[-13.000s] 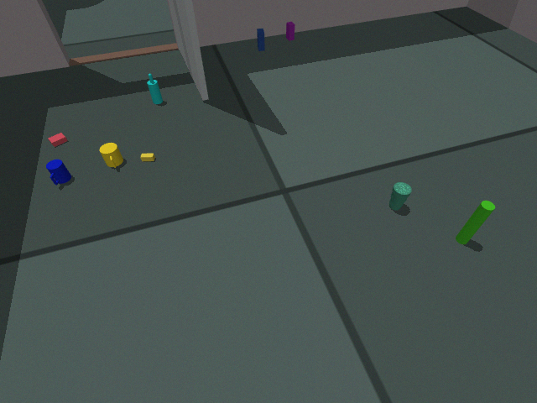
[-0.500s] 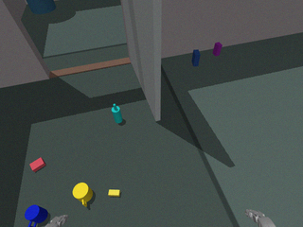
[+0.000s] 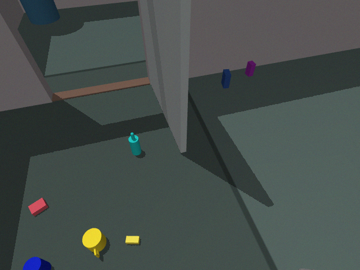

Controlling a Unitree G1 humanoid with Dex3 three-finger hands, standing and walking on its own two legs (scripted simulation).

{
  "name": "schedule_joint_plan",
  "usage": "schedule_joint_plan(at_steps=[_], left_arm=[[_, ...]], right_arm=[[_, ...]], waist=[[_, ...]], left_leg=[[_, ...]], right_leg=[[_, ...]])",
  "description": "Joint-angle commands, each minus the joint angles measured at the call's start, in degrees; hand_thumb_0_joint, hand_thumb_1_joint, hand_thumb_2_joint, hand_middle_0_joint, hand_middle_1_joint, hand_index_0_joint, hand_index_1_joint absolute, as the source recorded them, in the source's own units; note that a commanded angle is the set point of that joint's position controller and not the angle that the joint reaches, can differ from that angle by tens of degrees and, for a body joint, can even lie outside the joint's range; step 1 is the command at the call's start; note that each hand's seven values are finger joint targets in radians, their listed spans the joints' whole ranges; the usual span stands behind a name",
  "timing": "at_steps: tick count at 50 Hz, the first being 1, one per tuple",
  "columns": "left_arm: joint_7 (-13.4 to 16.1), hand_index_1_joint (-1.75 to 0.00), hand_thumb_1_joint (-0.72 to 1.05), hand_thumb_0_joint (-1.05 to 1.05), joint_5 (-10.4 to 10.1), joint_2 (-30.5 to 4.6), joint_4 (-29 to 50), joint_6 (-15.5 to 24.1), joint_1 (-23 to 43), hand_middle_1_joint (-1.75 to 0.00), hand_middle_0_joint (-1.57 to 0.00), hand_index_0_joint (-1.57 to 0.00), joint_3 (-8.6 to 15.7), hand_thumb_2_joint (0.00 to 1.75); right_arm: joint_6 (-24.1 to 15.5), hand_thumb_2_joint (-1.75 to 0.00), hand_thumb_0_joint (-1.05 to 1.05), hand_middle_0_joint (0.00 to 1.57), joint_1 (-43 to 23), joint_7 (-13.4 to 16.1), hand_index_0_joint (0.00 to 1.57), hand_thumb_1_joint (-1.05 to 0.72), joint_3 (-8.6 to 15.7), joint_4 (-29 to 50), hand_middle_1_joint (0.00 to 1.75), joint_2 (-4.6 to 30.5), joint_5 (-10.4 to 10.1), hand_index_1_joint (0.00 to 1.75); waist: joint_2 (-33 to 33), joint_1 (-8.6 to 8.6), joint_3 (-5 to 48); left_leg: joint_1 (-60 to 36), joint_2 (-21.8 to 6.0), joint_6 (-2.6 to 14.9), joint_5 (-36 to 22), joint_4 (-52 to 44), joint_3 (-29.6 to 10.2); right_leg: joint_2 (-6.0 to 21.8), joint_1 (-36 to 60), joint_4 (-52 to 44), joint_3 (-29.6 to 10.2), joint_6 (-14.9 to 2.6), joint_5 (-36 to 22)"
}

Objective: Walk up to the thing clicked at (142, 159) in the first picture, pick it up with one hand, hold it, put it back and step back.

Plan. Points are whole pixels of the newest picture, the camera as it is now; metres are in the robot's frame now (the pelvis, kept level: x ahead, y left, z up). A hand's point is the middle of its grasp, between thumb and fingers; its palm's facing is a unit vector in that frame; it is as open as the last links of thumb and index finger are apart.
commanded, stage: stand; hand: left
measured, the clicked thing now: (132, 240) +0.39 +0.27 -0.77
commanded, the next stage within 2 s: none
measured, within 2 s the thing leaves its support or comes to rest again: neither
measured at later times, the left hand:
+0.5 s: hand out of the picture +0.08 +0.26 -0.16, palm faces -0.03 -0.94 -0.33, open 7.4 cm
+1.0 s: hand out of the picture +0.09 +0.25 -0.15, palm faces -0.03 -0.94 -0.34, open 7.4 cm
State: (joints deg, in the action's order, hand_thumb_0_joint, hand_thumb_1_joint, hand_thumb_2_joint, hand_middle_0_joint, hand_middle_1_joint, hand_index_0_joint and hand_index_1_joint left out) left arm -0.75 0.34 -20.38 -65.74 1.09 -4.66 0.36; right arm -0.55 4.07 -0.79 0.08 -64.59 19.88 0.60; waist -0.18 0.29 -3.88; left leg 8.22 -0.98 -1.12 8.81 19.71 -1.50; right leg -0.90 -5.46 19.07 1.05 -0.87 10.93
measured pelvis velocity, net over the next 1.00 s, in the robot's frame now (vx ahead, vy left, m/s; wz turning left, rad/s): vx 0.01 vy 0.00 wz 0.00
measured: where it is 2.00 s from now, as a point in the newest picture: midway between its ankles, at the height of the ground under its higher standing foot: outside the picture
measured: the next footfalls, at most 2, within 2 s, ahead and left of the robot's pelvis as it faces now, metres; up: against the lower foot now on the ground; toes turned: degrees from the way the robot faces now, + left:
none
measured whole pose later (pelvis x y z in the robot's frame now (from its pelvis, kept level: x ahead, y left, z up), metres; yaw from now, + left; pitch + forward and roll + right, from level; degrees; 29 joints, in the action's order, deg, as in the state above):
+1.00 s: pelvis +0.01 +0.00 +0.00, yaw +0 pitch -2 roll +0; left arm -0.4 0.5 -19.9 -65.8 1.0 -5.4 -0.2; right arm -0.4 4.3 -0.7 -0.3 -65.5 20.1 0.5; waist 0.2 -0.1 -2.5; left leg 7.3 -0.6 -0.8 8.8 17.9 -1.1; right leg -0.5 -4.8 17.5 0.6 -0.5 10.9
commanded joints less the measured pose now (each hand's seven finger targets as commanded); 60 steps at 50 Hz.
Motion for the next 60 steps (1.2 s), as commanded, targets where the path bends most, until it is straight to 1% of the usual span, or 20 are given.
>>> schedule_joint_plan(at_steps=[1, 2, 4, 6, 7, 9, 12, 17, 19, 20, 24, 29, 32, 34, 35, 37, 44, 47, 55, 60], left_arm=[[0.9, -0.3, 0.9, 0.0, -0.3, -11.9, 2.8, 1.3, 3.2, -0.3, -0.2, -0.2, 2.3, 0.9], [1.0, -0.3, 0.9, 0.0, -0.3, -11.6, 2.8, 1.3, 2.7, -0.3, -0.2, -0.2, 2.3, 0.9], [0.9, -0.3, 0.9, 0.0, -0.3, -11.4, 2.6, 1.2, 2.9, -0.3, -0.2, -0.2, 2.2, 0.9], [0.9, -0.3, 0.9, 0.0, -0.2, -11.6, 2.7, 1.2, 2.8, -0.3, -0.2, -0.2, 2.3, 0.9], [0.9, -0.3, 0.9, 0.0, -0.4, -11.3, 2.4, 1.2, 2.2, -0.3, -0.2, -0.2, 2.2, 0.9], [1.0, -0.3, 0.9, 0.0, -0.2, -11.7, 2.5, 1.2, 2.5, -0.3, -0.2, -0.2, 2.3, 0.9], [1.0, -0.3, 0.9, 0.0, -0.2, -11.4, 2.4, 1.2, 2.1, -0.3, -0.2, -0.2, 2.1, 0.9], [1.0, -0.3, 0.9, 0.0, -0.2, -11.6, 2.7, 1.4, 1.9, -0.3, -0.2, -0.2, 2.1, 0.9], [1.2, -0.3, 0.9, 0.0, -0.2, -11.8, 2.8, 1.3, 2.0, -0.3, -0.2, -0.2, 2.2, 0.9], [1.1, -0.3, 0.9, 0.0, -0.1, -11.5, 2.8, 1.4, 2.0, -0.3, -0.2, -0.2, 2.2, 0.9], [1.2, -0.3, 0.9, 0.0, -0.3, -11.7, 2.7, 1.3, 1.8, -0.3, -0.2, -0.2, 2.2, 0.9], [1.1, -0.3, 0.9, 0.0, -0.1, -11.3, 2.8, 1.0, 1.6, -0.3, -0.2, -0.2, 2.1, 0.9], [1.1, -0.3, 0.9, 0.0, -0.1, -11.5, 3.0, 1.0, 1.5, -0.3, -0.2, -0.2, 2.1, 0.9], [1.1, -0.3, 0.9, 0.0, -0.2, -11.3, 2.8, 1.2, 1.2, -0.3, -0.2, -0.2, 2.0, 0.9], [1.1, -0.3, 0.9, 0.0, -0.1, -11.7, 2.9, 1.1, 1.9, -0.3, -0.2, -0.2, 2.1, 0.9], [1.1, -0.3, 0.9, 0.0, -0.2, -11.5, 3.1, 1.1, 1.5, -0.3, -0.2, -0.2, 2.1, 0.9], [1.2, -0.3, 0.9, 0.0, -0.1, -11.4, 3.2, 1.1, 1.4, -0.3, -0.2, -0.2, 2.0, 0.9], [1.3, -0.3, 0.9, 0.0, -0.1, -11.6, 2.9, 1.1, 1.3, -0.3, -0.2, -0.2, 1.9, 0.9], [1.3, -0.3, 0.9, 0.0, -0.2, -11.6, 3.3, 1.2, 1.2, -0.3, -0.2, -0.2, 2.0, 0.9], [1.2, -0.3, 0.9, 0.0, -0.1, -11.7, 3.3, 1.0, 1.3, -0.3, -0.2, -0.2, 2.0, 0.9]], right_arm=[[-1.6, -0.9, 0.0, 0.2, -3.3, 1.0, 0.2, -0.9, 2.0, 3.0, 0.3, 11.4, -0.3, 0.3], [-1.6, -0.9, 0.0, 0.2, -3.5, 1.0, 0.2, -0.9, 2.1, 2.9, 0.3, 11.8, -0.2, 0.3], [-1.6, -0.9, 0.0, 0.2, -3.2, 1.0, 0.2, -0.9, 2.0, 2.6, 0.3, 12.0, -0.2, 0.3], [-1.7, -0.9, 0.0, 0.2, -3.1, 1.1, 0.2, -0.9, 2.1, 2.5, 0.3, 12.1, -0.1, 0.3], [-1.7, -0.9, 0.0, 0.2, -3.8, 1.0, 0.2, -0.9, 2.1, 2.6, 0.3, 12.2, -0.1, 0.3], [-1.7, -0.9, 0.0, 0.2, -2.8, 1.1, 0.2, -0.9, 2.1, 2.4, 0.3, 12.0, 0.0, 0.3], [-1.6, -0.9, 0.0, 0.2, -2.6, 0.9, 0.2, -0.9, 2.0, 2.2, 0.3, 11.7, -0.1, 0.3], [-1.7, -0.9, 0.0, 0.2, -2.3, 1.0, 0.2, -0.9, 2.0, 2.1, 0.3, 11.8, -0.1, 0.3], [-1.6, -0.9, 0.0, 0.2, -2.6, 1.0, 0.2, -0.9, 2.1, 2.2, 0.3, 11.9, -0.1, 0.3], [-1.7, -0.9, 0.0, 0.2, -2.5, 1.0, 0.2, -0.9, 2.0, 2.2, 0.3, 12.1, -0.1, 0.3], [-1.6, -0.9, 0.0, 0.2, -2.2, 1.1, 0.2, -0.9, 1.9, 2.1, 0.3, 11.8, -0.1, 0.3], [-1.7, -0.9, 0.0, 0.2, -2.3, 1.1, 0.2, -0.9, 1.8, 2.1, 0.3, 12.3, -0.1, 0.3], [-1.7, -0.9, 0.0, 0.2, -2.1, 1.2, 0.2, -0.9, 1.8, 2.0, 0.3, 12.2, -0.1, 0.3], [-1.8, -0.9, 0.0, 0.2, -2.6, 1.2, 0.2, -0.9, 1.8, 2.2, 0.3, 12.2, -0.2, 0.3], [-1.7, -0.9, 0.0, 0.2, -1.5, 1.2, 0.2, -0.9, 1.7, 2.0, 0.3, 12.1, -0.2, 0.3], [-1.8, -0.9, 0.0, 0.2, -2.1, 1.3, 0.2, -0.9, 1.8, 2.0, 0.3, 12.5, -0.2, 0.3], [-1.5, -0.9, 0.0, 0.2, -2.3, 1.3, 0.2, -0.9, 1.8, 2.1, 0.3, 12.5, -0.3, 0.3], [-1.3, -0.9, 0.0, 0.2, -2.6, 1.1, 0.2, -0.9, 1.7, 2.2, 0.3, 12.0, -0.3, 0.3], [-1.4, -0.9, 0.0, 0.2, -1.9, 1.2, 0.2, -0.9, 1.6, 2.2, 0.3, 12.5, -0.3, 0.3], [-1.4, -0.9, 0.0, 0.2, -1.9, 1.2, 0.2, -0.9, 1.4, 2.3, 0.3, 12.2, -0.2, 0.3]], waist=[[1.0, -0.36, 5.8], [1.0, -0.12, 5.3], [1.4, -0.38, 5.3], [1.1, -0.26, 6.2], [1.1, 0.17, 5.7], [0.9, -0.22, 5.8], [0.2, -0.46, 4.7], [0.6, -0.45, 6.6], [-0.1, -0.32, 6.8], [0.5, -0.44, 7.2], [0.7, -0.43, 6.1], [1.6, -0.4, 5.7], [0.8, -0.27, 6.7], [0.3, -0.23, 6.5], [0.5, -0.7, 6.7], [0.9, -0.38, 7.1], [1.0, -0.31, 6.4], [-0.5, -0.49, 4.5], [1.0, -0.37, 6.3], [0.8, -0.4, 5.3]], left_leg=[[-2.4, -6.4, 2.3, -5.6, -3.4, -5.5], [-2.1, -6.1, 2.29, -3.8, -3.6, -5.5], [-1.5, -6.3, 2.4, -3.6, -4.0, -5.5], [-1.5, -6.6, 2.39, -5.8, -4.1, -5.7], [-1.8, -6.3, 2.36, -5.5, -3.8, -5.6], [-1.3, -6.3, 2.26, -5.0, -4.1, -5.5], [-1.4, -6.1, 2.34, -1.9, -4.3, -5.6], [-2.3, -6.4, 2.43, -7.1, -3.6, -5.4], [-2.5, -6.3, 2.45, -6.3, -3.6, -5.4], [-2.5, -6.6, 2.62, -7.8, -3.3, -5.3], [-2.1, -6.4, 2.4, -7.9, -3.7, -5.4], [-2.0, -6.3, 2.25, -4.9, -4.4, -5.3], [-2.8, -6.6, 2.3, -9.0, -4.1, -5.4], [-3.9, -6.5, 2.29, -10.1, -3.4, -5.2], [-3.2, -6.6, 2.39, -10.6, -3.4, -4.9], [-3.7, -6.5, 2.26, -10.9, -3.2, -4.9], [-3.5, -6.4, 2.28, -9.5, -3.5, -4.7], [-2.7, -6.2, 2.13, -6.4, -3.9, -5.0], [-3.8, -6.5, 2.43, -9.5, -3.4, -4.7], [-2.6, -6.3, 2.16, -7.0, -4.2, -5.0]], right_leg=[[7.8, -0.6, -4.4, -6.8, -0.45, -4.5], [7.6, -1.4, -4.9, -6.7, -0.4, -2.9], [7.6, -0.8, -4.9, -6.9, -0.28, -3.4], [7.7, 0.1, -4.2, -6.7, -0.37, -4.6], [7.7, -0.4, -4.6, -6.6, -0.21, -4.4], [7.8, -0.4, -4.3, -6.6, -0.34, -3.9], [7.7, -2.1, -5.3, -6.9, -0.2, -1.3], [8.1, -0.3, -4.5, -6.7, -0.07, -6.4], [8.0, -0.4, -4.5, -6.5, -0.13, -5.4], [8.1, 0.3, -4.3, -6.5, -0.08, -7.0], [8.1, 0.0, -4.4, -6.5, -0.04, -6.9], [8.0, -0.9, -4.5, -6.4, -0.16, -4.7], [8.1, 0.2, -3.8, -6.1, -0.2, -7.2], [8.2, -0.5, -4.2, -6.3, -0.12, -8.5], [8.5, 0.7, -4.0, -6.4, -0.22, -9.2], [8.5, 0.7, -4.0, -6.4, -0.38, -9.7], [8.4, 0.5, -4.6, -6.4, -0.19, -9.2], [8.1, -1.1, -5.4, -6.3, 0.07, -5.7], [8.6, 0.8, -4.9, -6.7, -0.23, -9.4], [8.3, 0.4, -5.1, -6.6, -0.31, -6.8]])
